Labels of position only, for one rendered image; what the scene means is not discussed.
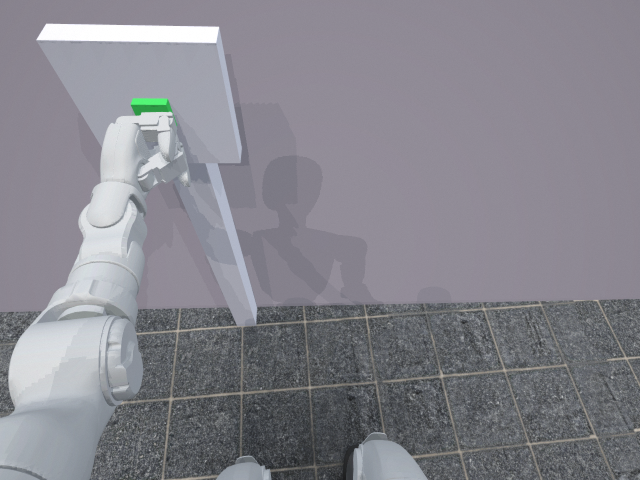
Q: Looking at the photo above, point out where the robot left upper arm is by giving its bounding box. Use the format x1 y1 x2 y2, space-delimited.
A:
0 315 143 480

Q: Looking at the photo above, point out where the robot left forearm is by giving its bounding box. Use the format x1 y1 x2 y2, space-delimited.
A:
8 181 147 407

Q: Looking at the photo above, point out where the robot left hand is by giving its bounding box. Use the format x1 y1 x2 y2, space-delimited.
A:
100 112 191 200

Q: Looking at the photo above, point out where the right robot thigh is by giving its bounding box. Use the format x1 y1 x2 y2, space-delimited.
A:
353 440 428 480

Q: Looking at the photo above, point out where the robot right shin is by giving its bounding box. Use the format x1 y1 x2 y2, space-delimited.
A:
353 432 388 480

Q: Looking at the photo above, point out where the panel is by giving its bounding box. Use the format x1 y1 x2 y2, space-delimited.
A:
36 24 257 326

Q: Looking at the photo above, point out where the button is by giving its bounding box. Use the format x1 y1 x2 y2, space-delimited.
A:
131 98 177 126

